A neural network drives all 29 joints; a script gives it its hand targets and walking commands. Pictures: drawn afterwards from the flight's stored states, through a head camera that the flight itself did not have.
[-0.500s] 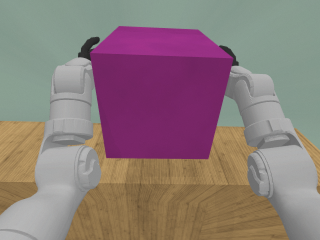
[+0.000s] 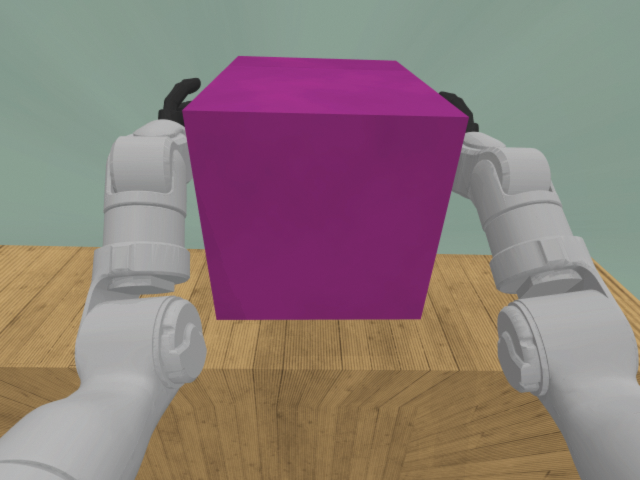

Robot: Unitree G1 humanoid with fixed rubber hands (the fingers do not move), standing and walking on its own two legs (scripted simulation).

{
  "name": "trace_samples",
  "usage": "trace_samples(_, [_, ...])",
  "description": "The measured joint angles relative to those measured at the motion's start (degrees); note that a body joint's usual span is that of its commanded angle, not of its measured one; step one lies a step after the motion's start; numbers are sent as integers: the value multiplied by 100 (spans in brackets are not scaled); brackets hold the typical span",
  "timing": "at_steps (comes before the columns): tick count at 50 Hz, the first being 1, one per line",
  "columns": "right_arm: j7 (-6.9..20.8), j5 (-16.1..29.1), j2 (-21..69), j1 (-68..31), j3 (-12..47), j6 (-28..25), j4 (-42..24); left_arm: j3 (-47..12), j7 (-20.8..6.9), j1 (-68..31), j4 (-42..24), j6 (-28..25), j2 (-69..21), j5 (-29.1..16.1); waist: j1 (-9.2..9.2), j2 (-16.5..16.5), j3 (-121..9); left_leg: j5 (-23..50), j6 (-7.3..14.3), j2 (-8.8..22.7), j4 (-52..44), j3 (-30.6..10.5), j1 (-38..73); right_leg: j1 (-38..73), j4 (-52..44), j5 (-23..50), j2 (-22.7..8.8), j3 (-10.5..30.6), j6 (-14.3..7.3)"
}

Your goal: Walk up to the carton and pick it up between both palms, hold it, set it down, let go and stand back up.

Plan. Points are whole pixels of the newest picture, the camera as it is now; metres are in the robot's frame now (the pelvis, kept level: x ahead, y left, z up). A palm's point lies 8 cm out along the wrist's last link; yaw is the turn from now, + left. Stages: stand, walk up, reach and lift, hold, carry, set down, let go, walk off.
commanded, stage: hold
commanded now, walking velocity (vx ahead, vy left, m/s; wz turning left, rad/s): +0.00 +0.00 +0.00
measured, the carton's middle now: (318, 172) +0.40 +0.01 +0.29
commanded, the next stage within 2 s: none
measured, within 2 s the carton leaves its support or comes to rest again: neither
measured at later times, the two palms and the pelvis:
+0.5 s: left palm (175, 134) +0.36 +0.17 +0.34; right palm (461, 148) +0.36 -0.15 +0.34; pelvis +0.00 +0.00 +0.00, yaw +0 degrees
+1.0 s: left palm (178, 139) +0.36 +0.17 +0.34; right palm (462, 153) +0.36 -0.15 +0.33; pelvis +0.00 +0.00 +0.00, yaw +0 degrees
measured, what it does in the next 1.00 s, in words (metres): stands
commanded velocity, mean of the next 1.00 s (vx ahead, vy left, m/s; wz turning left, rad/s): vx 0.00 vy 0.00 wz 0.00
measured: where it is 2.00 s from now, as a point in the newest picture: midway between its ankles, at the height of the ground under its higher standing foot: outside the picture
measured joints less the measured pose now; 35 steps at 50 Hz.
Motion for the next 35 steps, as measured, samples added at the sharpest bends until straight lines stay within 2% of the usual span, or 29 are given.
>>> trace_samples(19, [45, -90, 11, -128, -97, -45, 209, 11, 9, -222, 350, -96, 64, 10, -9, -7, -57, 17, 7, -12, -11, -15, -21, -13, -13, 12, -11, -11, 5])
trace_samples(35, [35, -14, -26, -83, 26, -51, 130, -79, 12, -97, 196, -81, 68, -50, -36, -28, -36, 29, -25, 12, -7, -20, -87, -82, -7, 22, 13, -15, -23])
